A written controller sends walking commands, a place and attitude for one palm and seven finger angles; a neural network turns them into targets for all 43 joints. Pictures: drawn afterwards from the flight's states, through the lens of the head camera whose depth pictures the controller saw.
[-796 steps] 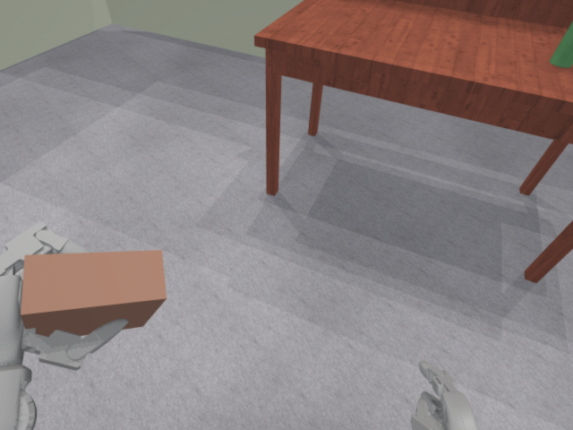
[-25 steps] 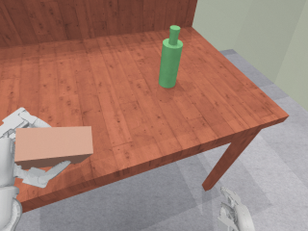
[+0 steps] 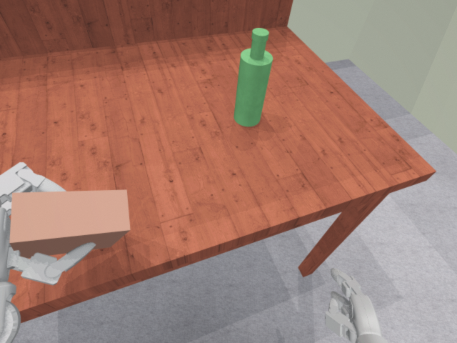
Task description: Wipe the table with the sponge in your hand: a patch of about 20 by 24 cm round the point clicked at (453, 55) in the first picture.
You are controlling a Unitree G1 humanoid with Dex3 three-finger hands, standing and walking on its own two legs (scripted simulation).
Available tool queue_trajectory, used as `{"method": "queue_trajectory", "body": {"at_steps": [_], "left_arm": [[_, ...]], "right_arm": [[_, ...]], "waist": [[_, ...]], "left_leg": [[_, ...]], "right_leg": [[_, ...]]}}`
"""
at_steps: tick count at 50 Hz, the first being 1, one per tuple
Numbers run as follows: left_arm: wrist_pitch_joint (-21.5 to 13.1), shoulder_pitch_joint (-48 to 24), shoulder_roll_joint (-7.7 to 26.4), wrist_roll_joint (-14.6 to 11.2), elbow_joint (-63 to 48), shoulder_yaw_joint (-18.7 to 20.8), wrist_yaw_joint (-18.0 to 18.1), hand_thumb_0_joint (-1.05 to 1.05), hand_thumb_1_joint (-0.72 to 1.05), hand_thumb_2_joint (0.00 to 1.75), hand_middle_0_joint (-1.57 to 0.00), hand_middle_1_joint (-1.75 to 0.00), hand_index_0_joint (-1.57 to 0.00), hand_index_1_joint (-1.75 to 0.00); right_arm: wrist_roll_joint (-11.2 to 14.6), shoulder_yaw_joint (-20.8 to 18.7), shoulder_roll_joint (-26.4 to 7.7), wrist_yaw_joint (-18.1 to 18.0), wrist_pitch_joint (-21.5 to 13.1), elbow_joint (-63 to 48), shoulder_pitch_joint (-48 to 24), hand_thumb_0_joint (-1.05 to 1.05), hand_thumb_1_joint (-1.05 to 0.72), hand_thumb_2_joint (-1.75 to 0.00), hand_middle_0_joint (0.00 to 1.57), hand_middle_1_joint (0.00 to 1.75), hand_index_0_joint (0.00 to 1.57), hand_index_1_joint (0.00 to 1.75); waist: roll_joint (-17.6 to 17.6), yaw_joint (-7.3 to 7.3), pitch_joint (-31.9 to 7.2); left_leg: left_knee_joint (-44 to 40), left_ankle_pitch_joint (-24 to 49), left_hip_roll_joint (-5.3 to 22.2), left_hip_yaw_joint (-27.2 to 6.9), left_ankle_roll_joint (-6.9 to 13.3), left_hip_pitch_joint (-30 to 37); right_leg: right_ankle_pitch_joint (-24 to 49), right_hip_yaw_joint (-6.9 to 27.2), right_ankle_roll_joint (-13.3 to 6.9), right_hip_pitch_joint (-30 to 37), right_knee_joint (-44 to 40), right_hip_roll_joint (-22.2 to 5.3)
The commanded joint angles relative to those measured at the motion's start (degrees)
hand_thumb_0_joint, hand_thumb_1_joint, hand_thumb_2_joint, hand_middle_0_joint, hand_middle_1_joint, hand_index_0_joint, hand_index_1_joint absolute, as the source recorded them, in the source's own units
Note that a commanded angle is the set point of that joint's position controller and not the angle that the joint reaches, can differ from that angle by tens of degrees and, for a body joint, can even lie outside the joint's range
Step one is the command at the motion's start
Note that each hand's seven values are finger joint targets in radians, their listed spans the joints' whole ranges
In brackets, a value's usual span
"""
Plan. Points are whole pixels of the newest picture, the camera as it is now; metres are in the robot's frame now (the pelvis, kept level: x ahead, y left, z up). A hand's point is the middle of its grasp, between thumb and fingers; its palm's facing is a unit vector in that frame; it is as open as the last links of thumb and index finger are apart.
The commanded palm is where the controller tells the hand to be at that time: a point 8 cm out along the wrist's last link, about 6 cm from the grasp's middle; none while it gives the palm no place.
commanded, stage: come to a stop and stand still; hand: left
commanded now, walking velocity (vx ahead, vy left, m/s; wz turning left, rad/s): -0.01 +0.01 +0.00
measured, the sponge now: (87, 224) +0.23 +0.22 +0.13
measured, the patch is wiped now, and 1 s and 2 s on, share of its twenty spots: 0.00 0.00 0.00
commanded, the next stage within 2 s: look again from close up in 0.88 s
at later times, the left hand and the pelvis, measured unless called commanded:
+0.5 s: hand (32, 234) +0.20 +0.26 +0.16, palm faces +0.46 -0.82 -0.35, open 9.6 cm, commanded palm +0.14 +0.27 +0.17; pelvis -0.02 -0.01 +0.00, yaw +0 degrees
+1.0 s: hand (53, 223) +0.22 +0.24 +0.16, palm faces +0.38 -0.84 -0.39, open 9.6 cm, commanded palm +0.16 +0.28 +0.17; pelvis +0.00 +0.00 +0.00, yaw +0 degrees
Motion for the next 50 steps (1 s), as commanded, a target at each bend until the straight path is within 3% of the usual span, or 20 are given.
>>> {"method": "queue_trajectory", "body": {"at_steps": [1, 2, 3, 4, 5, 8, 12, 14, 20, 25, 29, 30, 34, 35, 39, 40, 44, 45, 49, 50], "left_arm": [[-8.3, -26.7, 17.7, 2.7, 6.8, 14.5, -1.5, 0.0, 0.1, 1.3, -1.2, -1.6, -1.2, -1.6], [-8.1, -13.9, 13.4, 0.1, -2.0, 9.8, -1.0, 0.0, 0.1, 1.3, -1.2, -1.6, -1.2, -1.6], [-7.5, -12.4, 9.5, -0.3, -1.8, 6.3, -1.0, 0.0, 0.1, 1.3, -1.2, -1.6, -1.2, -1.6], [-7.7, -10.1, 5.3, -1.4, -3.9, 2.1, -1.3, 0.0, 0.1, 1.3, -1.2, -1.6, -1.2, -1.6], [-7.8, -9.1, 7.0, -1.1, -9.0, 2.5, -1.1, 0.0, 0.1, 1.3, -1.2, -1.6, -1.2, -1.6], [-7.4, -2.7, 7.6, -1.2, -12.4, 2.5, -0.8, 0.0, 0.1, 1.3, -1.2, -1.6, -1.2, -1.6], [-6.7, -1.5, 11.7, -2.0, -9.8, 9.0, 0.3, 0.0, 0.1, 1.3, -1.2, -1.6, -1.2, -1.6], [-6.7, -3.9, 14.6, -2.3, -9.3, 12.3, 0.8, 0.0, 0.1, 1.3, -1.2, -1.6, -1.2, -1.6], [-7.8, -11.8, 9.7, -1.2, -10.3, 6.1, 0.3, 0.0, 0.1, 1.3, -1.2, -1.6, -1.2, -1.6], [-7.1, -10.9, 6.5, -0.2, -11.2, 1.7, 0.5, 0.0, 0.1, 1.3, -1.2, -1.6, -1.2, -1.6], [-6.2, -6.8, 9.8, -0.1, -9.7, 6.2, 1.1, 0.0, 0.1, 1.3, -1.2, -1.6, -1.2, -1.6], [-6.3, -6.7, 8.0, -0.3, -9.0, 4.9, 0.9, 0.0, 0.1, 1.3, -1.2, -1.6, -1.2, -1.6], [-6.2, -5.1, 11.5, -0.8, -10.7, 9.1, 0.9, 0.0, 0.1, 1.3, -1.2, -1.6, -1.2, -1.6], [-6.3, -4.7, 9.2, -1.2, -10.4, 7.0, 0.6, 0.0, 0.1, 1.3, -1.2, -1.6, -1.2, -1.6], [-5.9, -3.9, 10.7, -1.4, -13.7, 8.1, 0.6, 0.0, 0.1, 1.3, -1.2, -1.6, -1.2, -1.6], [-5.9, -3.6, 8.4, -1.4, -13.5, 5.8, 0.4, 0.0, 0.1, 1.3, -1.2, -1.6, -1.2, -1.6], [-5.4, -4.6, 10.3, -1.1, -16.5, 7.0, 0.9, 0.0, 0.1, 1.3, -1.2, -1.6, -1.2, -1.6], [-5.3, -3.8, 7.9, -1.2, -14.7, 5.0, 0.7, 0.0, 0.1, 1.3, -1.2, -1.6, -1.2, -1.6], [-4.7, -3.7, 10.6, -0.9, -14.0, 7.7, 1.2, 0.0, 0.1, 1.3, -1.2, -1.6, -1.2, -1.6], [-4.6, -3.1, 8.0, -1.1, -12.7, 5.5, 0.9, 0.0, 0.1, 1.3, -1.2, -1.6, -1.2, -1.6]], "right_arm": [[-2.3, -0.7, -2.1, -0.4, -5.4, -3.0, 0.4, 0.0, -0.9, -0.9, 0.2, 0.3, 0.2, 0.3], [-1.5, -2.9, -6.5, -0.4, -6.1, -7.9, -0.8, 0.0, -0.9, -0.9, 0.2, 0.3, 0.2, 0.3], [-0.9, -3.7, -8.2, -0.1, -6.4, -7.7, 0.3, 0.0, -0.9, -0.9, 0.2, 0.3, 0.2, 0.3], [-0.3, -3.5, -7.7, 0.6, -6.9, -8.0, -2.5, 0.0, -0.9, -0.9, 0.2, 0.3, 0.2, 0.3], [-0.8, -3.8, -8.6, 1.3, -6.7, -8.2, -1.3, 0.0, -0.9, -0.9, 0.2, 0.3, 0.2, 0.3], [-0.6, -3.2, -8.1, 2.3, -6.2, -8.9, -2.2, 0.0, -0.9, -0.9, 0.2, 0.3, 0.2, 0.3], [-0.3, -3.0, -8.2, 0.8, -5.1, -9.2, -3.3, 0.0, -0.9, -0.9, 0.2, 0.3, 0.2, 0.3], [0.0, -2.8, -8.3, -0.3, -4.5, -9.0, -4.3, 0.0, -0.9, -0.9, 0.2, 0.3, 0.2, 0.3], [-0.3, -2.2, -7.7, -1.3, -5.6, -8.2, -3.6, 0.0, -0.9, -0.9, 0.2, 0.3, 0.2, 0.3], [-0.5, -2.2, -8.0, -0.6, -7.1, -7.2, -3.5, 0.0, -0.9, -0.9, 0.2, 0.3, 0.2, 0.3], [-0.6, -2.7, -8.3, -0.4, -6.5, -6.7, -4.1, 0.0, -0.9, -0.9, 0.2, 0.3, 0.2, 0.3], [-0.8, -2.6, -8.0, -0.5, -6.0, -6.9, -3.5, 0.0, -0.9, -0.9, 0.2, 0.3, 0.2, 0.3], [-0.4, -2.7, -8.0, -0.7, -5.2, -7.8, -4.7, 0.0, -0.9, -0.9, 0.2, 0.3, 0.2, 0.3], [-0.6, -2.5, -7.6, -0.8, -4.8, -8.0, -4.1, 0.0, -0.9, -0.9, 0.2, 0.3, 0.2, 0.3], [-0.2, -2.6, -7.8, -0.7, -5.0, -8.7, -5.0, 0.0, -0.9, -0.9, 0.2, 0.3, 0.2, 0.3], [-0.4, -2.6, -7.6, -0.7, -4.8, -8.5, -3.9, 0.0, -0.9, -0.9, 0.2, 0.3, 0.2, 0.3], [-0.1, -2.8, -8.1, -0.6, -5.0, -8.3, -4.7, 0.0, -0.9, -0.9, 0.2, 0.3, 0.2, 0.3], [-0.4, -2.7, -7.8, -0.6, -4.6, -8.2, -3.7, 0.0, -0.9, -0.9, 0.2, 0.3, 0.2, 0.3], [-0.1, -2.9, -8.0, -0.7, -4.2, -8.1, -4.5, 0.0, -0.9, -0.9, 0.2, 0.3, 0.2, 0.3], [-0.4, -2.8, -7.6, -0.7, -3.7, -8.1, -3.7, 0.0, -0.9, -0.9, 0.2, 0.3, 0.2, 0.3]], "waist": [[-1.1, 0.05, -16.3], [5.5, 1.82, -13.5], [8.7, 0.55, -17.1], [16.2, 0.62, -18.7], [16.8, 0.88, -18.4], [6.8, 1.06, -15.5], [-2.4, 0.25, -11.9], [-1.0, -0.13, -9.8], [8.6, -0.44, -8.0], [6.0, -0.25, -9.0], [2.6, 0.18, -9.6], [2.8, -0.21, -9.1], [4.9, 0.03, -9.6], [4.9, -0.15, -9.4], [5.7, 0.06, -11.9], [5.2, -0.16, -11.7], [6.7, -0.04, -13.7], [5.9, -0.18, -12.7], [4.5, -0.08, -12.5], [3.5, -0.25, -11.6]], "left_leg": [[-3.1, 15.9, 0.6, -2.0, -0.5, 1.9], [-2.4, 20.0, 2.0, -2.0, -1.4, 4.3], [-3.5, 21.3, 2.4, -2.6, -1.2, 5.4], [-4.0, 23.6, 3.6, -2.3, -0.5, 7.8], [-3.7, 25.0, 5.0, -3.1, -0.2, 6.2], [-4.6, 16.7, 4.8, -3.4, -0.4, -2.1], [-5.7, 6.0, 3.3, -3.5, -1.1, -4.4], [-7.1, -0.3, 3.0, -3.6, -0.7, -3.9], [-8.3, -8.0, 3.0, -3.4, 0.5, -5.6], [-7.3, -4.7, 1.9, -2.7, -0.3, -3.3], [-6.3, -0.4, 1.3, -2.0, -1.1, -2.1], [-6.3, -0.1, 1.4, -2.3, -1.0, -3.1], [-7.4, 3.4, 1.8, -2.5, -1.3, -2.8], [-7.5, 4.0, 2.0, -2.7, -1.1, -3.5], [-6.8, 7.8, 2.4, -2.0, -1.1, -0.4], [-6.9, 8.9, 2.5, -2.5, -1.0, -1.0], [-6.2, 12.8, 2.8, -2.2, -1.3, 1.5], [-6.4, 12.7, 3.0, -2.7, -1.2, 0.5], [-5.9, 11.2, 2.8, -2.3, -1.3, 0.6], [-6.0, 10.6, 2.8, -2.5, -1.2, -0.2]], "right_leg": [[16.7, 4.1, -7.4, 2.0, 0.3, -3.4], [20.0, 6.9, -5.9, 3.6, -1.0, -1.6], [16.6, 5.5, -5.8, 5.8, 1.1, -1.6], [12.8, 2.9, -5.0, 4.0, 3.9, -0.9], [10.8, 2.1, -4.6, 4.4, 4.7, -0.5], [9.4, 1.1, -3.8, 7.1, 3.6, -0.1], [5.2, 0.8, -3.3, 4.9, 0.8, -0.4], [0.2, 1.5, -3.3, 1.8, -0.2, -0.1], [-2.8, 1.9, -3.7, 2.7, -1.2, 0.1], [-1.4, 2.2, -3.5, 2.9, -2.6, 0.7], [1.5, 3.0, -3.5, 2.9, -3.5, 1.0], [1.6, 2.5, -3.6, 3.4, -3.4, 0.4], [5.0, 1.6, -3.3, 5.0, -2.0, 1.1], [5.7, 1.1, -3.3, 5.6, -1.9, 0.9], [9.2, 1.0, -2.9, 6.3, -0.9, 1.1], [9.9, 0.4, -3.0, 6.8, -0.7, 1.1], [12.2, 0.5, -2.8, 6.9, 0.7, 1.3], [11.8, -0.1, -2.8, 7.0, 0.4, 1.2], [12.0, 0.8, -2.8, 6.9, -0.5, 0.8], [11.5, 0.3, -2.9, 6.9, -1.0, 0.6]]}}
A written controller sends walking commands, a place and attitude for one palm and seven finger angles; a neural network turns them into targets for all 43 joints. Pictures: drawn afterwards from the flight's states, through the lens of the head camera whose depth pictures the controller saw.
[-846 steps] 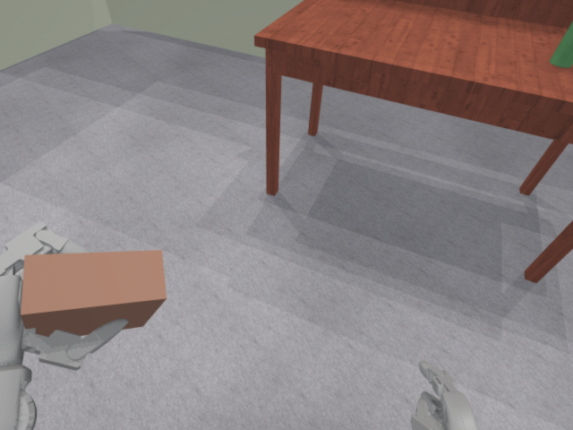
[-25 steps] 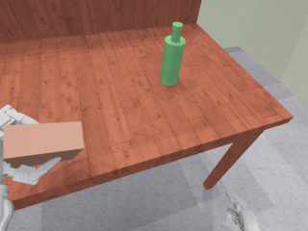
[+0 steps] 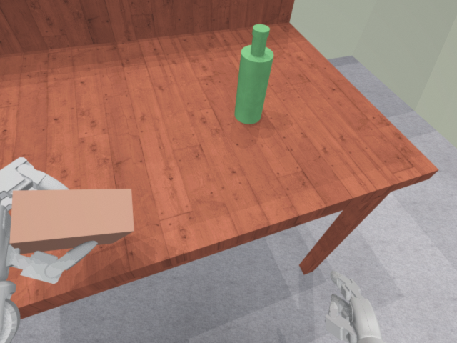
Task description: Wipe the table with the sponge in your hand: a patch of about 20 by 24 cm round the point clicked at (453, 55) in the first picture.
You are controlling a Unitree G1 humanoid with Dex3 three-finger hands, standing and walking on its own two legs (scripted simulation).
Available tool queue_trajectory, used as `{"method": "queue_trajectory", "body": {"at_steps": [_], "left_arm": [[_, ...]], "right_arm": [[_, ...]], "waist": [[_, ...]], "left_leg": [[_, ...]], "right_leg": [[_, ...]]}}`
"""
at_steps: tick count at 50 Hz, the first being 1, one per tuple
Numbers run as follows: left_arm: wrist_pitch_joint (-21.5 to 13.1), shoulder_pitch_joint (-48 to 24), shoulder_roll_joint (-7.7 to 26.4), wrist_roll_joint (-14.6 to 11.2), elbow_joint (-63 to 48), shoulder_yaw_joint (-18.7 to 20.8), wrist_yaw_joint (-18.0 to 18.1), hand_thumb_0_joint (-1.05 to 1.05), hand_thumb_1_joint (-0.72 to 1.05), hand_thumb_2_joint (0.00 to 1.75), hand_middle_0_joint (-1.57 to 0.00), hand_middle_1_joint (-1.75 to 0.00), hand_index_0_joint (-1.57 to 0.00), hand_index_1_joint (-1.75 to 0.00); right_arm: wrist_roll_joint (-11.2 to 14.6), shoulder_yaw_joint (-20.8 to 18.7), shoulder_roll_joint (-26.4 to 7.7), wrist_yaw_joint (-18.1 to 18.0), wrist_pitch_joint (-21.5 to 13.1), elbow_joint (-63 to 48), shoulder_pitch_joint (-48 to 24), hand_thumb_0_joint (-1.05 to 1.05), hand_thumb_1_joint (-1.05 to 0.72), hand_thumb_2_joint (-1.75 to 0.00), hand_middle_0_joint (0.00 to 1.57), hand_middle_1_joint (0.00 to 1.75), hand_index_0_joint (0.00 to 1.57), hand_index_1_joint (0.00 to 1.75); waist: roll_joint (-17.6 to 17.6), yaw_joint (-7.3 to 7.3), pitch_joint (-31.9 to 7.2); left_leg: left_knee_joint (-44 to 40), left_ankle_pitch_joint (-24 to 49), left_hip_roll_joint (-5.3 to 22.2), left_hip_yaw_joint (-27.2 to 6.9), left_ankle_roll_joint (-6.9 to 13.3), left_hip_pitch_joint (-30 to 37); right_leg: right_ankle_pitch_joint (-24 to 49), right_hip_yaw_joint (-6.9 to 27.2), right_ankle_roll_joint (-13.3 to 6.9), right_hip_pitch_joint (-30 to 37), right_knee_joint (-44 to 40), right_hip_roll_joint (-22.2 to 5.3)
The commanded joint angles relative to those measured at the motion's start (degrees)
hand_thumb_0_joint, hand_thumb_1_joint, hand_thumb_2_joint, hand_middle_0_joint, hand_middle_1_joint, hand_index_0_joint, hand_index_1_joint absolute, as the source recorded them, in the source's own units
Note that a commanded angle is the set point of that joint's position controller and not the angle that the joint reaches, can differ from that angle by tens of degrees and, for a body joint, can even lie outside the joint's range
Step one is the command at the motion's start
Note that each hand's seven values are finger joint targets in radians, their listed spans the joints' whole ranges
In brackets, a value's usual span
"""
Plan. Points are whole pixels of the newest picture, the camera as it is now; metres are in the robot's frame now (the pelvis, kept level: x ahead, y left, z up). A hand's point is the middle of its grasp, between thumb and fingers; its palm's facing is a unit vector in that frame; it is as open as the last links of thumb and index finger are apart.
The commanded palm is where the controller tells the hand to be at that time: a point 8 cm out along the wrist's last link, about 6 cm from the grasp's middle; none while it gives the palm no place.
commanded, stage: look again from close up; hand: left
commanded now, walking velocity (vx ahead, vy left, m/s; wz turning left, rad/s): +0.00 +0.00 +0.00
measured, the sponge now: (89, 221) +0.23 +0.21 +0.14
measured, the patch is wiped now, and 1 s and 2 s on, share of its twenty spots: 0.00 0.00 0.00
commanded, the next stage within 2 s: turn the palm down, sponge in hand in 0.28 s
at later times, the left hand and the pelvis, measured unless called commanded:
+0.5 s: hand (16, 178) +0.25 +0.28 +0.20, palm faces +0.46 -0.74 -0.49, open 9.6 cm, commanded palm +0.17 +0.28 +0.18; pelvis +0.00 -0.01 +0.00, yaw +1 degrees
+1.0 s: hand (44, 223) +0.21 +0.25 +0.17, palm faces +0.34 -0.54 -0.77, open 9.6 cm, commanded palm +0.17 +0.26 +0.21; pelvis -0.02 -0.06 -0.01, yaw +2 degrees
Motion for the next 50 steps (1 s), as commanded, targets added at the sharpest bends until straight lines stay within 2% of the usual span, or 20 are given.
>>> {"method": "queue_trajectory", "body": {"at_steps": [1, 9, 10, 18, 19, 20, 21, 22, 23, 25, 29, 31, 32, 34, 35, 37, 39, 40, 45, 50], "left_arm": [[-3.3, -3.9, 8.7, -1.1, -11.4, 6.1, 1.3, 0.0, 0.1, 1.3, -1.2, -1.6, -1.2, -1.6], [-3.1, -4.4, 10.2, -0.9, -13.4, 6.9, 1.7, 0.0, 0.1, 1.3, -1.2, -1.6, -1.2, -1.6], [-3.2, -3.9, 8.2, -1.0, -12.5, 5.3, 1.5, 0.0, 0.1, 1.3, -1.2, -1.6, -1.2, -1.6], [-2.8, -3.1, 8.8, -1.3, -12.6, 6.0, 1.6, 0.0, 0.1, 1.3, -1.2, -1.6, -1.2, -1.6], [-12.2, -57.8, 55.6, 0.5, -31.6, 24.7, 2.4, 0.0, 0.1, 1.3, -1.2, -1.6, -1.2, -1.6], [0.5, -33.2, 26.9, 5.9, 0.8, 17.0, -0.5, 0.0, 0.1, 1.3, -1.2, -1.6, -1.2, -1.6], [3.7, -25.4, 19.7, 3.4, 2.6, 8.3, -1.0, 0.0, 0.1, 1.3, -1.2, -1.6, -1.2, -1.6], [5.4, -23.6, 17.1, 3.0, -1.8, 9.2, -1.9, 0.0, 0.1, 1.3, -1.2, -1.6, -1.2, -1.6], [8.7, -19.4, 14.0, -0.4, -0.7, 7.4, -3.8, 0.0, 0.1, 1.3, -1.2, -1.6, -1.2, -1.6], [14.9, -12.1, 9.0, -3.7, -2.9, 2.5, -6.8, 0.0, 0.1, 1.3, -1.2, -1.6, -1.2, -1.6], [19.9, -8.0, 16.4, 4.0, -8.8, 2.9, -7.6, 0.0, 0.1, 1.3, -1.2, -1.6, -1.2, -1.6], [16.9, -7.4, 18.8, 6.5, -8.8, 6.6, -5.4, 0.0, 0.1, 1.3, -1.2, -1.6, -1.2, -1.6], [14.7, -9.1, 19.8, 6.0, -11.4, 8.3, -4.3, 0.0, 0.1, 1.3, -1.2, -1.6, -1.2, -1.6], [10.5, -15.9, 27.9, 5.1, -16.9, 16.2, -1.2, 0.0, 0.1, 1.3, -1.2, -1.6, -1.2, -1.6], [8.3, -18.2, 23.5, 5.7, -17.6, 12.1, 0.3, 0.0, 0.1, 1.3, -1.2, -1.6, -1.2, -1.6], [6.4, -17.6, 22.0, 6.0, -11.2, 11.6, 2.6, 0.0, 0.1, 1.3, -1.2, -1.6, -1.2, -1.6], [7.5, -23.6, 26.8, 8.3, -6.5, 13.0, 3.8, 0.0, 0.1, 1.3, -1.2, -1.6, -1.2, -1.6], [8.8, -24.4, 23.4, 9.2, -4.2, 8.7, 3.3, 0.0, 0.1, 1.3, -1.2, -1.6, -1.2, -1.6], [19.2, -26.8, 25.4, 11.1, 6.0, 1.9, -4.8, 0.0, 0.1, 1.3, -1.2, -1.6, -1.2, -1.6], [17.8, -24.6, 29.4, 12.8, -0.9, 4.4, -10.2, 0.0, 0.1, 1.3, -1.2, -1.6, -1.2, -1.6]], "right_arm": [[0.0, -3.2, -7.7, -0.9, -2.6, -9.3, -4.0, 0.0, -0.9, -0.9, 0.2, 0.3, 0.2, 0.3], [0.2, -3.0, -7.6, -1.1, -2.5, -9.5, -5.5, 0.0, -0.9, -0.9, 0.2, 0.3, 0.2, 0.3], [-0.1, -2.8, -7.3, -1.1, -2.1, -9.5, -4.5, 0.0, -0.9, -0.9, 0.2, 0.3, 0.2, 0.3], [0.1, -3.4, -7.7, -1.2, -1.5, -9.9, -4.1, 0.0, -0.9, -0.9, 0.2, 0.3, 0.2, 0.3], [3.2, 4.2, -10.2, -6.0, -0.5, -13.5, 3.9, 0.0, -0.9, -0.9, 0.2, 0.3, 0.2, 0.3], [-4.7, -3.5, -8.2, -4.2, -1.3, -9.2, -3.8, 0.0, -0.9, -0.9, 0.2, 0.3, 0.2, 0.3], [-3.6, -1.6, -9.4, -0.6, -1.9, -9.5, -3.5, 0.0, -0.9, -0.9, 0.2, 0.3, 0.2, 0.3], [-3.1, -2.5, -10.4, 0.2, -1.6, -7.3, -3.7, 0.0, -0.9, -0.9, 0.2, 0.3, 0.2, 0.3], [-2.2, -2.8, -10.8, -0.4, -1.9, -7.6, -4.1, 0.0, -0.9, -0.9, 0.2, 0.3, 0.2, 0.3], [-0.3, -1.6, -10.8, 0.2, -2.1, -7.9, -7.2, 0.0, -0.9, -0.9, 0.2, 0.3, 0.2, 0.3], [1.3, -0.4, -11.2, 0.8, -0.3, -11.1, -11.7, 0.0, -0.9, -0.9, 0.2, 0.3, 0.2, 0.3], [-0.6, -0.4, -10.0, -0.3, -0.2, -11.3, -10.5, 0.0, -0.9, -0.9, 0.2, 0.3, 0.2, 0.3], [-0.8, -0.5, -10.0, -0.8, -0.2, -11.5, -10.8, 0.0, -0.9, -0.9, 0.2, 0.3, 0.2, 0.3], [-0.8, -0.9, -10.0, -2.1, -0.5, -11.4, -11.6, 0.0, -0.9, -0.9, 0.2, 0.3, 0.2, 0.3], [-1.5, -0.1, -7.4, -2.5, -1.2, -11.6, -10.3, 0.0, -0.9, -0.9, 0.2, 0.3, 0.2, 0.3], [-1.4, -0.9, -8.2, -3.1, -1.4, -7.7, -8.0, 0.0, -0.9, -0.9, 0.2, 0.3, 0.2, 0.3], [-1.1, -1.2, -9.2, -3.5, -1.1, -6.4, -7.5, 0.0, -0.9, -0.9, 0.2, 0.3, 0.2, 0.3], [-1.3, -0.9, -8.4, -3.7, -0.9, -6.5, -7.7, 0.0, -0.9, -0.9, 0.2, 0.3, 0.2, 0.3], [0.4, -0.1, -10.4, -6.0, 0.4, -7.3, -10.4, 0.0, -0.9, -0.9, 0.2, 0.3, 0.2, 0.3], [0.8, -0.1, -9.5, -6.6, -0.4, -10.1, -11.7, 0.0, -0.9, -0.9, 0.2, 0.3, 0.2, 0.3]], "waist": [[4.0, -0.6, -12.0], [6.5, -0.56, -11.8], [5.4, -0.67, -11.5], [5.0, -0.83, -11.8], [17.5, -5.06, -15.7], [19.4, 4.41, -25.2], [12.0, 0.01, -17.0], [12.9, 1.08, -22.3], [12.6, 2.86, -22.8], [10.2, 3.95, -18.8], [3.3, 2.37, -11.9], [-0.2, 1.71, -8.3], [-1.4, 1.75, -9.6], [2.6, 2.65, -14.1], [5.7, 3.27, -14.6], [10.1, 1.83, -12.5], [13.3, 0.64, -12.4], [13.4, 0.54, -12.2], [5.4, 0.42, -9.2], [0.4, 2.71, -12.4]], "left_leg": [[-5.8, 9.8, 2.6, -2.6, -1.0, -0.3], [-6.6, 7.1, 2.8, -2.4, -0.9, -0.2], [-6.7, 7.7, 2.9, -2.9, -0.8, -0.9], [-5.9, 10.4, 3.1, -3.0, -1.0, -0.2], [-4.3, 0.8, 3.7, -4.9, 0.9, -5.7], [-2.0, 20.6, 0.6, -0.4, -2.6, 8.6], [-2.1, 29.9, 0.0, -2.7, -3.9, 4.5], [-0.3, 34.7, 1.9, -1.7, -4.4, 11.0], [-0.3, 34.5, 1.4, -1.6, -4.2, 12.0], [-0.8, 27.0, 1.7, -0.9, -3.3, 9.6], [-3.4, 8.3, 0.9, -0.4, -1.0, 1.4], [-4.0, 4.4, 0.8, -1.1, -0.8, -1.4], [-3.8, 1.7, 0.4, -1.4, -0.7, -1.7], [-3.1, -4.3, -0.2, -1.1, -0.8, -1.2], [-2.9, -2.0, -0.8, -1.0, -1.1, -1.0], [-1.7, -4.1, -0.7, -0.6, -1.5, -0.9], [-1.0, -6.9, -1.2, -0.1, -1.3, -1.5], [-0.9, -6.8, -1.6, -0.2, -1.2, -2.0], [-0.6, -7.3, -1.9, 1.3, -0.2, -2.7], [1.3, -1.2, -0.9, 0.2, 0.0, -1.3]], "right_leg": [[11.4, 0.6, -2.7, 7.8, -1.1, 0.4], [10.0, 1.3, -2.8, 7.3, -1.3, 0.6], [10.3, 0.6, -2.9, 8.1, -1.4, 0.3], [12.3, 1.0, -3.1, 8.4, -1.3, -0.4], [-5.6, 1.2, 0.6, 4.3, 5.2, 1.1], [4.0, -2.7, -6.0, 4.1, 7.9, 2.3], [7.5, -5.3, -5.3, 0.1, 4.9, 4.4], [10.2, -4.7, -4.8, -1.4, 6.3, 5.1], [10.3, -4.3, -4.6, -0.5, 5.7, 4.1], [11.0, -5.3, -4.5, -0.2, 4.4, 3.3], [3.5, -5.0, -3.8, -2.6, 4.9, 4.1], [0.0, -5.4, -3.6, -4.0, 4.8, 4.1], [-2.3, -5.0, -3.2, -4.6, 4.7, 4.1], [-7.8, -3.1, -3.2, -4.9, 4.9, 4.3], [-7.5, -3.2, -3.8, -3.8, 4.5, 4.0], [-7.9, -2.9, -3.4, -6.2, 4.2, 4.0], [-9.7, -1.5, -3.4, -7.0, 3.4, 3.4], [-9.7, -1.6, -3.5, -6.3, 2.7, 2.8], [-14.2, 1.3, -2.3, -5.6, -1.5, 1.3], [-13.3, 3.2, -2.4, -3.1, -1.1, 0.3]]}}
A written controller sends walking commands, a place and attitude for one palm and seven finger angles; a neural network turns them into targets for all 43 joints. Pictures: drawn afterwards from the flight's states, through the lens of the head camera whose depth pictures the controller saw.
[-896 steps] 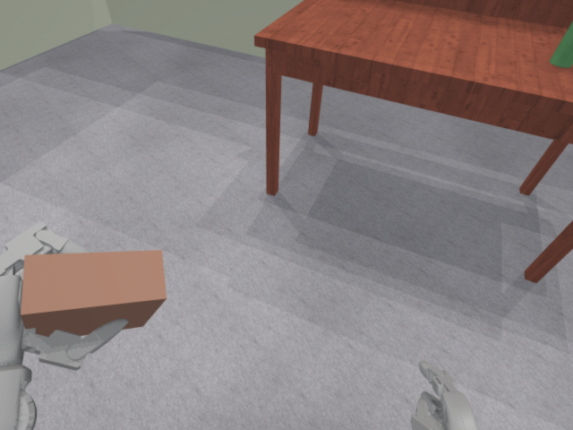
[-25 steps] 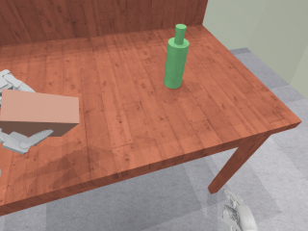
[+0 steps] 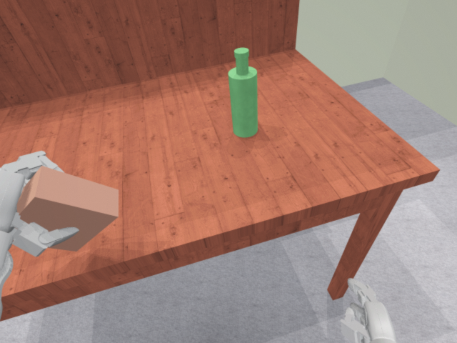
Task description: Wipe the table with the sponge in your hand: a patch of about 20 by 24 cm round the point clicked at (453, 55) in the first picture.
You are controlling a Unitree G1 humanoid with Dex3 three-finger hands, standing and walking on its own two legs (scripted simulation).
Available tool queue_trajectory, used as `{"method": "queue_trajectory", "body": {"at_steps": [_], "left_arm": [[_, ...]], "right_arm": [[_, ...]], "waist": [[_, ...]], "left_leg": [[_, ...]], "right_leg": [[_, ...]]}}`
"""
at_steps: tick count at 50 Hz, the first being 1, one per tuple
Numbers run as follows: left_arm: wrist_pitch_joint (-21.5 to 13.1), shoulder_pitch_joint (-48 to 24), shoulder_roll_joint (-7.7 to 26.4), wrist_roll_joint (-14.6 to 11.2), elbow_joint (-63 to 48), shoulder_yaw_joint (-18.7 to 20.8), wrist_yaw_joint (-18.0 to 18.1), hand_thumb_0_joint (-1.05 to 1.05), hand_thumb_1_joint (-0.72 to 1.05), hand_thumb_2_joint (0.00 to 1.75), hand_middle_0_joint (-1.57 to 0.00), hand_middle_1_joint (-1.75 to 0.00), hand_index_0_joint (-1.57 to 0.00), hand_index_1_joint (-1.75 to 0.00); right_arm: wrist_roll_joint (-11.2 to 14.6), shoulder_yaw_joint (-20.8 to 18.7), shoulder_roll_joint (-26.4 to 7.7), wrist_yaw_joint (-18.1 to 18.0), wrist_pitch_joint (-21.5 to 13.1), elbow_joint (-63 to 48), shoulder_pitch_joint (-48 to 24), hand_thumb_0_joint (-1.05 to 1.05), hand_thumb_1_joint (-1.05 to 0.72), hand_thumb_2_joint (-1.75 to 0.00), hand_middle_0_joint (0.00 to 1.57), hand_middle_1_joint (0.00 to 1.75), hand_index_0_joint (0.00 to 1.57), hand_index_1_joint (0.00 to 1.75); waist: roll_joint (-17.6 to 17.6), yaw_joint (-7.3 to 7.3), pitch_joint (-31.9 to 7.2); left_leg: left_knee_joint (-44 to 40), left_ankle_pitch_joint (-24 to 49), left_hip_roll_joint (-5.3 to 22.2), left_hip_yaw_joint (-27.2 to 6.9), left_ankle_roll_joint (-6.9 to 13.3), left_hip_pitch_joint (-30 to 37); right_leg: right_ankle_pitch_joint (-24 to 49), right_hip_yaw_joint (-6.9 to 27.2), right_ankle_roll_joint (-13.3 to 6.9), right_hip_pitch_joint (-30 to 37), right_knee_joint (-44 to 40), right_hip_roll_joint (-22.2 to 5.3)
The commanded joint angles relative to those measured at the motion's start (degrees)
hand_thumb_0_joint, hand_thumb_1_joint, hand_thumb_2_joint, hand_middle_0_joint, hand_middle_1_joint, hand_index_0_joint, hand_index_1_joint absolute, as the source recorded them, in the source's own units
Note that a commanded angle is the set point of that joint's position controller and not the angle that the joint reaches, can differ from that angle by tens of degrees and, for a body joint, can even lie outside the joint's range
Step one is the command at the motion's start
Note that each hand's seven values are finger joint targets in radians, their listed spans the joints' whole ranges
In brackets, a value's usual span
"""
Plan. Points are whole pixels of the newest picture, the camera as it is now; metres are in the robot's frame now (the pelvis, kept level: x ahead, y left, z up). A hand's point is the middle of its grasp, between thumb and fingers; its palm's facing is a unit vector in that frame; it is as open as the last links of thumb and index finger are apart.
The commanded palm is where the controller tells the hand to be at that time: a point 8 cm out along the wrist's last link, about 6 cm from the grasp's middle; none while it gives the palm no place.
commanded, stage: turn the palm down, sponge in hand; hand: left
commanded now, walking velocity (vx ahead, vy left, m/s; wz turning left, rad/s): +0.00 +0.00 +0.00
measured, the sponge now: (73, 216) +0.25 +0.28 +0.14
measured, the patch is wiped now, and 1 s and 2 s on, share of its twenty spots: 0.00 0.00 0.00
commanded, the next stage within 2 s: move the sponge above the wiping area in 1.58 s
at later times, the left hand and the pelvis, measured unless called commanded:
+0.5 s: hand (57, 200) +0.25 +0.29 +0.17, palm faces +0.20 -0.37 -0.91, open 9.6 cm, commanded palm +0.22 +0.31 +0.25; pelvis +0.03 +0.02 +0.00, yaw -1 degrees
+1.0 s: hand (44, 191) +0.25 +0.30 +0.19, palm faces +0.17 -0.14 -0.98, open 9.6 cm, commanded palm +0.21 +0.32 +0.27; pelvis +0.01 +0.04 +0.01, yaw -1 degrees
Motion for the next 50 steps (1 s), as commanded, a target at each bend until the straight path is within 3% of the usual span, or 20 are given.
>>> {"method": "queue_trajectory", "body": {"at_steps": [1, 3, 4, 5, 9, 10, 14, 18, 20, 23, 24, 26, 29, 30, 34, 37, 40, 45, 49, 50], "left_arm": [[-6.6, -6.3, 16.7, 0.3, -16.6, 8.4, -2.5, 0.0, 0.1, 1.3, -1.2, -1.6, -1.2, -1.6], [-9.7, -2.8, 19.7, -0.2, -19.2, 13.5, -1.6, 0.0, 0.1, 1.3, -1.2, -1.6, -1.2, -1.6], [-10.3, -1.6, 23.0, -0.1, -19.3, 17.7, -0.3, 0.0, 0.1, 1.3, -1.2, -1.6, -1.2, -1.6], [-10.8, -2.5, 19.3, -0.3, -20.9, 15.4, 1.0, 0.0, 0.1, 1.3, -1.2, -1.6, -1.2, -1.6], [-7.6, 2.2, 18.9, 1.5, -18.3, 16.7, 6.2, 0.0, 0.1, 1.3, -1.2, -1.6, -1.2, -1.6], [-5.9, 1.9, 16.6, 2.4, -17.7, 13.5, 6.8, 0.0, 0.1, 1.3, -1.2, -1.6, -1.2, -1.6], [2.1, 0.0, 18.4, 5.6, -14.3, 10.1, 5.3, 0.0, 0.1, 1.3, -1.2, -1.6, -1.2, -1.6], [2.9, -6.0, 19.7, 9.2, -19.7, 6.6, 1.2, 0.0, 0.1, 1.3, -1.2, -1.6, -1.2, -1.6], [1.3, -9.4, 19.3, 11.2, -24.9, 5.0, 0.4, 0.0, 0.1, 1.3, -1.2, -1.6, -1.2, -1.6], [-0.5, -6.5, 19.4, 13.4, -27.5, 5.5, 0.6, 0.0, 0.1, 1.3, -1.2, -1.6, -1.2, -1.6], [0.3, -5.5, 21.2, 14.4, -27.0, 8.0, 1.4, 0.0, 0.1, 1.3, -1.2, -1.6, -1.2, -1.6], [1.3, -5.6, 21.0, 16.3, -25.6, 8.7, 2.9, 0.0, 0.1, 1.3, -1.2, -1.6, -1.2, -1.6], [6.7, -7.4, 20.7, 17.9, -21.8, 9.5, 4.8, 0.0, 0.1, 1.3, -1.2, -1.6, -1.2, -1.6], [8.3, -10.1, 18.3, 18.5, -21.4, 6.3, 5.0, 0.0, 0.1, 1.3, -1.2, -1.6, -1.2, -1.6], [15.7, -13.8, 17.1, 21.2, -15.5, 1.9, 2.3, 0.0, 0.1, 1.3, -1.2, -1.6, -1.2, -1.6], [17.3, -16.0, 15.1, 23.4, -17.5, -4.4, -1.9, 0.0, 0.1, 1.3, -1.2, -1.6, -1.2, -1.6], [16.5, -21.3, 13.3, 26.3, -23.5, -8.9, -4.8, 0.0, 0.1, 1.3, -1.2, -1.6, -1.2, -1.6], [14.0, -24.4, 20.2, 33.9, -28.8, -5.1, -4.7, 0.0, 0.1, 1.3, -1.2, -1.6, -1.2, -1.6], [14.2, -24.7, 25.0, 35.3, -24.6, 2.3, -1.1, 0.0, 0.1, 1.3, -1.2, -1.6, -1.2, -1.6], [14.7, -25.6, 21.6, 34.7, -22.3, -0.6, -0.4, 0.0, 0.1, 1.3, -1.2, -1.6, -1.2, -1.6]], "right_arm": [[-0.5, -2.5, -4.7, -1.4, -4.5, -12.5, -9.1, 0.0, -0.9, -0.9, 0.2, 0.3, 0.2, 0.3], [-0.8, -3.1, -4.7, -1.4, -4.7, -12.5, -7.5, 0.0, -0.9, -0.9, 0.2, 0.3, 0.2, 0.3], [-0.5, -3.1, -4.6, -1.2, -5.2, -12.3, -8.3, 0.0, -0.9, -0.9, 0.2, 0.3, 0.2, 0.3], [-0.7, -3.3, -4.1, -1.0, -5.1, -12.4, -7.4, 0.0, -0.9, -0.9, 0.2, 0.3, 0.2, 0.3], [0.0, -4.6, -5.4, 0.0, -4.2, -11.4, -5.9, 0.0, -0.9, -0.9, 0.2, 0.3, 0.2, 0.3], [-0.2, -4.7, -5.6, 0.1, -3.6, -11.5, -4.6, 0.0, -0.9, -0.9, 0.2, 0.3, 0.2, 0.3], [1.0, -4.6, -7.3, -0.7, -2.1, -12.0, -7.0, 0.0, -0.9, -0.9, 0.2, 0.3, 0.2, 0.3], [1.1, -3.4, -6.8, -2.2, -2.6, -13.8, -8.6, 0.0, -0.9, -0.9, 0.2, 0.3, 0.2, 0.3], [0.8, -2.8, -5.8, -2.4, -3.7, -14.7, -9.9, 0.0, -0.9, -0.9, 0.2, 0.3, 0.2, 0.3], [0.3, -3.0, -5.6, -2.4, -3.8, -14.1, -9.3, 0.0, -0.9, -0.9, 0.2, 0.3, 0.2, 0.3], [0.6, -2.6, -5.3, -2.1, -4.3, -14.0, -11.5, 0.0, -0.9, -0.9, 0.2, 0.3, 0.2, 0.3], [0.0, -2.5, -5.0, -1.5, -3.7, -13.0, -9.5, 0.0, -0.9, -0.9, 0.2, 0.3, 0.2, 0.3], [0.9, -2.1, -5.2, -0.2, -2.2, -12.0, -13.3, 0.0, -0.9, -0.9, 0.2, 0.3, 0.2, 0.3], [0.6, -2.1, -5.3, 0.1, -1.3, -11.9, -12.5, 0.0, -0.9, -0.9, 0.2, 0.3, 0.2, 0.3], [1.7, -0.8, -5.6, 0.5, 0.3, -11.7, -18.3, 0.0, -0.9, -0.9, 0.2, 0.3, 0.2, 0.3], [1.6, -0.3, -5.8, 0.1, 1.0, -13.0, -18.5, 0.0, -0.9, -0.9, 0.2, 0.3, 0.2, 0.3], [1.7, 0.5, -4.5, -0.1, 0.1, -14.2, -20.7, 0.0, -0.9, -0.9, 0.2, 0.3, 0.2, 0.3], [0.2, 0.8, -4.1, -0.1, -0.5, -13.5, -20.9, 0.0, -0.9, -0.9, 0.2, 0.3, 0.2, 0.3], [0.4, 0.8, -3.8, 1.1, -0.1, -11.0, -23.2, 0.0, -0.9, -0.9, 0.2, 0.3, 0.2, 0.3], [0.1, 0.7, -3.8, 1.3, 0.2, -10.4, -21.6, 0.0, -0.9, -0.9, 0.2, 0.3, 0.2, 0.3]], "waist": [[-8.7, 0.78, -7.6], [-10.0, 1.88, -9.5], [-7.0, 2.93, -9.3], [-6.1, 2.61, -10.8], [1.9, 2.7, -9.2], [0.5, 2.14, -8.7], [-4.2, 1.26, -6.8], [-7.5, 0.61, -10.3], [-3.9, 0.66, -13.2], [-2.9, 1.18, -14.5], [-0.7, 2.08, -13.7], [-1.3, 2.35, -14.0], [3.3, 3.63, -11.1], [2.4, 3.07, -10.8], [-0.1, 3.27, -8.5], [-2.2, 2.32, -10.0], [0.2, 2.21, -12.2], [3.3, 3.92, -16.1], [6.1, 5.98, -15.7], [4.7, 5.48, -15.6]], "left_leg": [[-2.2, 1.3, -2.8, 3.3, 2.9, 0.6], [-1.2, 4.3, -2.7, 3.0, 2.9, 0.6], [-1.1, 4.7, -2.7, 3.3, 2.5, 0.6], [-0.6, 6.5, -2.9, 3.4, 2.5, 0.4], [0.0, 10.1, -2.6, 5.1, 1.8, 0.1], [0.1, 10.9, -2.3, 5.1, 1.7, -1.0], [-0.5, 9.8, -2.4, 5.4, 2.4, -1.0], [-0.8, 10.5, -2.9, 4.5, 3.7, 2.1], [-0.5, 12.2, -3.1, 4.3, 3.8, 4.7], [-1.3, 14.9, -2.7, 3.6, 3.6, 6.5], [-1.5, 14.4, -2.8, 3.6, 3.2, 6.2], [-2.4, 17.4, -2.2, 3.3, 2.7, 5.2], [-4.3, 18.1, -2.0, 3.0, 1.4, 3.5], [-5.0, 18.6, -1.6, 2.9, 1.2, 2.8], [-7.7, 14.6, -1.7, 2.4, 1.2, 2.6], [-9.0, 13.2, -1.7, 1.8, 2.1, 4.0], [-10.0, 11.2, -1.8, 0.5, 2.6, 6.1], [-10.8, 13.7, -2.2, -0.8, 3.2, 7.1], [-11.2, 16.1, -2.0, -1.6, 2.2, 6.8], [-11.1, 17.1, -1.9, -0.7, 2.1, 6.9]], "right_leg": [[-6.2, 6.1, 2.4, 1.7, -11.2, -2.0], [-0.8, 5.8, 2.8, 3.1, -9.7, -2.0], [-0.7, 6.0, 2.4, 3.3, -9.8, -1.8], [3.0, 5.5, 2.3, 4.3, -8.7, -2.2], [10.8, 5.1, 2.0, 4.2, -7.0, -2.0], [12.7, 4.7, 2.1, 4.7, -6.4, -2.4], [12.1, 5.3, 3.0, 3.6, -6.7, -2.0], [12.7, 3.9, 3.6, 3.1, -6.3, -1.6], [13.6, 3.7, 3.0, 3.2, -6.3, -1.3], [15.3, 2.4, 2.5, 3.7, -5.8, -0.9], [14.2, 3.1, 1.8, 3.8, -6.2, -0.4], [16.0, 1.8, 1.7, 5.4, -5.8, -0.8], [14.9, 2.5, 0.5, 6.9, -6.8, -0.3], [14.9, 1.5, 0.6, 7.3, -7.0, -0.6], [10.4, 1.8, 0.3, 6.5, -8.7, 0.1], [10.1, 0.9, 0.7, 7.0, -9.2, -0.2], [7.6, 0.9, 0.1, 6.8, -9.3, 0.4], [7.9, 1.9, -1.1, 10.2, -8.4, 0.9], [8.5, 4.1, -2.4, 11.8, -9.2, 1.7], [9.0, 2.5, -2.1, 11.5, -9.7, 0.7]]}}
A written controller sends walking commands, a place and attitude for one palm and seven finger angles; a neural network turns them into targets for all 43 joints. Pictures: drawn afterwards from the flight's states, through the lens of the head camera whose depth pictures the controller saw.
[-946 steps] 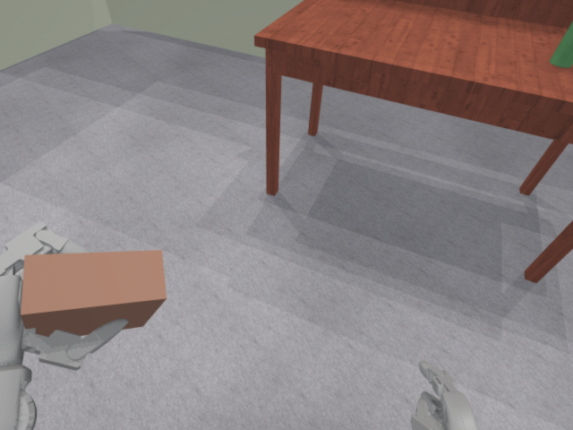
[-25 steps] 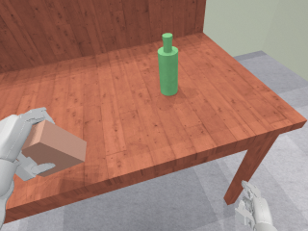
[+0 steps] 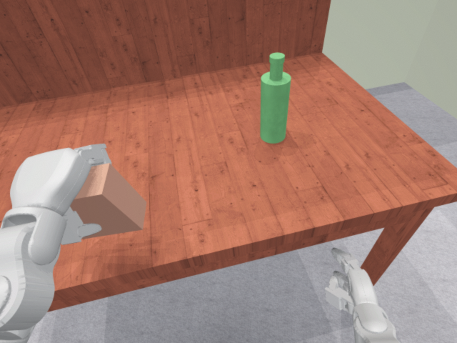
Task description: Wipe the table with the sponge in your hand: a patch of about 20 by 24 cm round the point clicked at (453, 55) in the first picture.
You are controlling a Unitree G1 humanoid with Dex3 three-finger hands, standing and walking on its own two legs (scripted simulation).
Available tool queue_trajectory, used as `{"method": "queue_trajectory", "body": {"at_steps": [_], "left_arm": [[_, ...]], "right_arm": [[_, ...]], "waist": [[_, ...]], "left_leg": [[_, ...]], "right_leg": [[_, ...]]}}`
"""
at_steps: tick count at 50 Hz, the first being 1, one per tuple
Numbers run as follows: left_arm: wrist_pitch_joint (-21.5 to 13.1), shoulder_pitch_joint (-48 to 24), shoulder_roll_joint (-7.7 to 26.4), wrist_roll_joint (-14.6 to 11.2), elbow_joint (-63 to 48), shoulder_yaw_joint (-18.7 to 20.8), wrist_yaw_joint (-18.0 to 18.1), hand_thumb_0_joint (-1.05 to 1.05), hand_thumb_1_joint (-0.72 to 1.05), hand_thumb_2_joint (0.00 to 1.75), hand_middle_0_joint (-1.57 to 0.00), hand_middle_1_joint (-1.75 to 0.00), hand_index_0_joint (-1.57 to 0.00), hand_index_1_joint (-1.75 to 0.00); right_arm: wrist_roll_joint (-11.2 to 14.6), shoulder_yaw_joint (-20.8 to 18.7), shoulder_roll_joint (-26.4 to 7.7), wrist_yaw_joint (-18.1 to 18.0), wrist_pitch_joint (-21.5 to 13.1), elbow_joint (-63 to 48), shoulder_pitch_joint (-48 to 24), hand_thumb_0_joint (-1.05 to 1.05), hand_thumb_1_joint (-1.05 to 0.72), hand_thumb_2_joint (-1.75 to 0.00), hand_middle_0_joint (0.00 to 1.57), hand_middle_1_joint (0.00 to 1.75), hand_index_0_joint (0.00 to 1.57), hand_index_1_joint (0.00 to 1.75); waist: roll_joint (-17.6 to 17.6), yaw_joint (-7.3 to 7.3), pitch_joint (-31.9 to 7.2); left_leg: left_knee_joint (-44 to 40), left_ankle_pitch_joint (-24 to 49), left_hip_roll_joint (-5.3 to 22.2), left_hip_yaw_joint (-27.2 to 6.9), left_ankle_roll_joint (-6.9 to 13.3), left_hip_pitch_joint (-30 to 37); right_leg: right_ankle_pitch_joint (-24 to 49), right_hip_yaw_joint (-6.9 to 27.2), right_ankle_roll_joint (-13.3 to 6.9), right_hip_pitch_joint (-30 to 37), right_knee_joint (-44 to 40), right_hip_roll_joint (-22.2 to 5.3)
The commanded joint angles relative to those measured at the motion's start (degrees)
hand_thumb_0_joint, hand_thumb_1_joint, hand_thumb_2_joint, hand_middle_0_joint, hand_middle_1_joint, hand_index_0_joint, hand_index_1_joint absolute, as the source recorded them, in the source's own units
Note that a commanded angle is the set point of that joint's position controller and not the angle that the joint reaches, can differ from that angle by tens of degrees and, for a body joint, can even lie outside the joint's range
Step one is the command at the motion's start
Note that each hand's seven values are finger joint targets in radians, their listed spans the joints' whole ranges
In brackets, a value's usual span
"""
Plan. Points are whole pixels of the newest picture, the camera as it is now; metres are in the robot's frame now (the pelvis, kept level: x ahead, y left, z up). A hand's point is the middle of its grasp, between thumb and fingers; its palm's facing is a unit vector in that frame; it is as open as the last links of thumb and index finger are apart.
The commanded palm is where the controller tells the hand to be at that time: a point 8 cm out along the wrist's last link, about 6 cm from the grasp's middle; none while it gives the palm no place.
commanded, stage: turn the palm down, sponge in hand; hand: left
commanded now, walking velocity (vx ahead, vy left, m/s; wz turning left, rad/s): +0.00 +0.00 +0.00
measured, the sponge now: (96, 210) +0.24 +0.26 +0.14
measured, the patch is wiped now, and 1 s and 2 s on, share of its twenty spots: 0.00 0.00 0.00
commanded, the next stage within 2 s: move the sponge above the wiping area in 0.58 s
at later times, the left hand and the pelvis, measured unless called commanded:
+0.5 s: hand (80, 193) +0.23 +0.25 +0.20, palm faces +0.22 -0.01 -0.98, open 9.6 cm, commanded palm +0.19 +0.25 +0.26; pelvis +0.00 -0.03 +0.00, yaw +0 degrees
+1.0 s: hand (71, 186) +0.24 +0.28 +0.19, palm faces +0.22 -0.03 -0.97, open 9.6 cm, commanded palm +0.19 +0.26 +0.25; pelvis -0.01 -0.03 +0.00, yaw +0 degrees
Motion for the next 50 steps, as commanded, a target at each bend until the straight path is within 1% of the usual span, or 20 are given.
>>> {"method": "queue_trajectory", "body": {"at_steps": [1, 5, 9, 12, 15, 18, 19, 20, 23, 24, 27, 29, 32, 36, 38, 39, 42, 44, 45, 50], "left_arm": [[1.1, -19.1, 16.6, 3.5, -5.2, 17.0, 6.9, 0.0, 0.1, 1.3, -1.2, -1.6, -1.2, -1.6], [3.2, -14.8, 10.6, 0.6, 1.3, 12.8, 4.7, 0.0, 0.1, 1.3, -1.2, -1.6, -1.2, -1.6], [3.3, -13.7, 5.3, 1.3, -1.4, 6.9, 2.6, 0.0, 0.1, 1.3, -1.2, -1.6, -1.2, -1.6], [1.4, -14.1, 8.3, 2.6, -4.6, 7.6, 2.7, 0.0, 0.1, 1.3, -1.2, -1.6, -1.2, -1.6], [0.2, -19.9, 14.5, 5.6, -10.7, 11.7, 4.1, 0.0, 0.1, 1.3, -1.2, -1.6, -1.2, -1.6], [-1.0, -20.1, 18.0, 7.9, -8.4, 14.6, 5.4, 0.0, 0.1, 1.3, -1.2, -1.6, -1.2, -1.6], [-0.6, -21.2, 20.8, 8.4, -8.4, 17.8, 6.1, 0.0, 0.1, 1.3, -1.2, -1.6, -1.2, -1.6], [-0.7, -22.1, 17.8, 8.4, -7.0, 15.0, 6.5, 0.0, 0.1, 1.3, -1.2, -1.6, -1.2, -1.6], [-0.1, -20.8, 15.0, 6.1, -0.3, 14.2, 6.7, 0.0, 0.1, 1.3, -1.2, -1.6, -1.2, -1.6], [1.0, -19.9, 14.3, 5.2, 2.0, 14.6, 6.2, 0.0, 0.1, 1.3, -1.2, -1.6, -1.2, -1.6], [1.4, -16.5, 10.1, 2.5, 4.6, 10.4, 3.6, 0.0, 0.1, 1.3, -1.2, -1.6, -1.2, -1.6], [1.6, -14.6, 6.9, 2.0, 3.3, 8.0, 2.1, 0.0, 0.1, 1.3, -1.2, -1.6, -1.2, -1.6], [0.6, -11.8, 8.5, 2.5, -0.5, 8.1, 1.3, 0.0, 0.1, 1.3, -1.2, -1.6, -1.2, -1.6], [-0.9, -16.5, 15.4, 6.2, -5.7, 13.0, 2.9, 0.0, 0.1, 1.3, -1.2, -1.6, -1.2, -1.6], [-1.5, -18.3, 16.9, 7.5, -5.0, 14.3, 4.0, 0.0, 0.1, 1.3, -1.2, -1.6, -1.2, -1.6], [-1.3, -20.4, 19.7, 8.2, -5.2, 16.9, 4.8, 0.0, 0.1, 1.3, -1.2, -1.6, -1.2, -1.6], [-1.6, -21.1, 14.9, 7.3, 0.5, 13.7, 6.6, 0.0, 0.1, 1.3, -1.2, -1.6, -1.2, -1.6], [-0.7, -22.5, 14.6, 6.5, 4.1, 14.0, 6.7, 0.0, 0.1, 1.3, -1.2, -1.6, -1.2, -1.6], [-0.7, -23.1, 13.3, 5.9, 5.8, 12.5, 6.5, 0.0, 0.1, 1.3, -1.2, -1.6, -1.2, -1.6], [0.1, -17.7, 8.3, 4.5, 6.3, 7.6, 3.0, 0.0, 0.1, 1.3, -1.2, -1.6, -1.2, -1.6]], "right_arm": [[-0.2, -1.8, -4.7, 0.6, -3.2, -8.5, -13.1, 0.0, -0.9, -0.9, 0.2, 0.3, 0.2, 0.3], [0.7, -1.7, -5.8, 0.7, -2.3, -8.9, -14.5, 0.0, -0.9, -0.9, 0.2, 0.3, 0.2, 0.3], [1.9, -1.2, -4.3, 0.6, -3.1, -10.8, -17.9, 0.0, -0.9, -0.9, 0.2, 0.3, 0.2, 0.3], [0.9, -2.2, -5.6, 0.0, -3.8, -10.6, -15.2, 0.0, -0.9, -0.9, 0.2, 0.3, 0.2, 0.3], [-0.1, -1.9, -5.2, -0.5, -5.4, -11.3, -15.8, 0.0, -0.9, -0.9, 0.2, 0.3, 0.2, 0.3], [-0.9, -2.1, -5.0, -0.2, -5.0, -9.3, -14.0, 0.0, -0.9, -0.9, 0.2, 0.3, 0.2, 0.3], [-0.7, -2.1, -5.1, -0.1, -5.5, -9.3, -15.6, 0.0, -0.9, -0.9, 0.2, 0.3, 0.2, 0.3], [-1.0, -2.1, -4.8, 0.2, -5.3, -8.9, -14.2, 0.0, -0.9, -0.9, 0.2, 0.3, 0.2, 0.3], [-0.1, -2.8, -4.9, 0.7, -4.4, -7.3, -13.8, 0.0, -0.9, -0.9, 0.2, 0.3, 0.2, 0.3], [0.4, -2.5, -4.9, 0.8, -4.8, -7.7, -16.6, 0.0, -0.9, -0.9, 0.2, 0.3, 0.2, 0.3], [0.7, -2.7, -5.8, 0.7, -4.0, -8.0, -14.9, 0.0, -0.9, -0.9, 0.2, 0.3, 0.2, 0.3], [1.6, -2.1, -4.6, 0.6, -4.7, -9.5, -17.9, 0.0, -0.9, -0.9, 0.2, 0.3, 0.2, 0.3], [0.8, -2.8, -5.8, 0.4, -4.6, -10.0, -15.0, 0.0, -0.9, -0.9, 0.2, 0.3, 0.2, 0.3], [-0.1, -2.8, -5.4, 0.3, -5.7, -10.2, -14.2, 0.0, -0.9, -0.9, 0.2, 0.3, 0.2, 0.3], [-0.5, -2.9, -5.4, 0.4, -5.3, -9.6, -13.3, 0.0, -0.9, -0.9, 0.2, 0.3, 0.2, 0.3], [-0.3, -2.8, -5.4, 0.4, -5.8, -9.6, -15.1, 0.0, -0.9, -0.9, 0.2, 0.3, 0.2, 0.3], [-0.4, -3.3, -5.3, 0.7, -5.3, -8.1, -12.7, 0.0, -0.9, -0.9, 0.2, 0.3, 0.2, 0.3], [0.4, -3.1, -5.1, 0.6, -5.5, -7.6, -15.0, 0.0, -0.9, -0.9, 0.2, 0.3, 0.2, 0.3], [0.3, -3.3, -5.8, 0.5, -5.2, -7.2, -13.5, 0.0, -0.9, -0.9, 0.2, 0.3, 0.2, 0.3], [0.7, -3.0, -5.8, 0.4, -5.3, -8.4, -14.6, 0.0, -0.9, -0.9, 0.2, 0.3, 0.2, 0.3]], "waist": [[4.8, 1.24, -14.5], [-3.0, 0.25, -9.1], [-2.2, -0.65, -8.7], [-2.4, -0.59, -12.4], [-0.2, 0.61, -17.3], [1.7, 0.9, -16.7], [1.8, 1.71, -16.7], [1.8, 1.06, -15.8], [-0.9, 0.5, -12.6], [-1.4, 0.82, -10.3], [-4.4, -0.1, -9.3], [-4.7, -0.41, -7.5], [-4.7, -0.18, -11.4], [-2.4, 0.56, -16.2], [-2.0, 0.8, -15.7], [-0.1, 1.26, -15.0], [-0.7, 0.78, -12.7], [-1.2, 0.56, -9.9], [-1.9, 0.11, -11.0], [-2.6, -0.19, -10.7]], "left_leg": [[-5.1, 14.7, 1.0, -2.7, -0.1, 2.5], [-5.7, 9.0, 0.8, -1.6, 0.1, -0.1], [-5.8, 3.9, 0.2, -1.2, 0.4, 0.3], [-5.3, 3.2, -0.2, -1.3, 1.1, 1.2], [-3.6, 6.6, -1.1, -1.1, 1.5, 2.6], [-3.0, 11.2, -1.4, -1.3, 1.2, 3.9], [-2.6, 10.9, -1.5, -1.9, 1.1, 3.7], [-2.4, 12.3, -1.3, -1.0, 1.1, 3.3], [-3.0, 12.1, -0.8, -0.9, 0.6, 3.2], [-2.8, 10.6, -0.9, -1.1, 0.5, 2.6], [-3.4, 8.4, -0.4, -0.2, 0.8, 0.9], [-3.3, 6.3, -0.5, -0.1, 0.8, 0.6], [-2.7, 7.4, -0.6, 0.1, 1.3, 1.1], [-1.8, 10.3, -1.1, -0.2, 1.4, 2.8], [-2.1, 11.3, -1.3, -0.2, 1.4, 3.0], [-2.2, 10.3, -1.5, -0.9, 1.2, 2.9], [-3.0, 10.6, -0.9, -0.2, 1.0, 2.8], [-3.5, 8.0, -1.0, -0.7, 0.6, 2.2], [-3.5, 7.9, -0.6, 0.0, 0.7, 2.0], [-4.0, 6.1, -0.5, 0.1, 0.9, 1.0]], "right_leg": [[5.6, 0.3, -4.1, 5.7, -3.4, 3.0], [4.0, -0.3, -3.3, 3.3, -5.7, 2.9], [1.0, 0.5, -2.9, 1.6, -5.8, 3.3], [0.3, 0.4, -2.5, 3.2, -5.3, 2.6], [0.5, 1.8, -3.2, 5.4, -4.1, 2.6], [3.4, 3.1, -3.8, 5.0, -4.7, 2.6], [2.9, 5.8, -4.8, 5.4, -5.0, 3.4], [4.5, 3.8, -4.5, 5.3, -4.9, 2.7], [5.8, 3.9, -3.7, 3.9, -6.0, 2.3], [4.4, 5.9, -4.2, 2.8, -6.7, 2.9], [4.6, 2.5, -2.3, 2.8, -6.6, 1.7], [1.4, 3.5, -2.4, 0.8, -7.1, 2.1], [4.2, 2.2, -2.0, 3.1, -5.5, 1.5], [4.7, 3.1, -2.6, 4.3, -3.9, 1.8], [5.4, 3.2, -2.8, 4.3, -4.1, 1.9], [3.4, 5.4, -3.8, 3.8, -4.8, 2.9], [4.0, 3.0, -3.5, 3.3, -5.8, 2.3], [0.8, 5.0, -3.9, 1.6, -6.8, 3.0], [1.5, 3.1, -3.3, 2.3, -6.6, 2.2], [1.5, 1.6, -2.7, 2.2, -6.0, 1.8]]}}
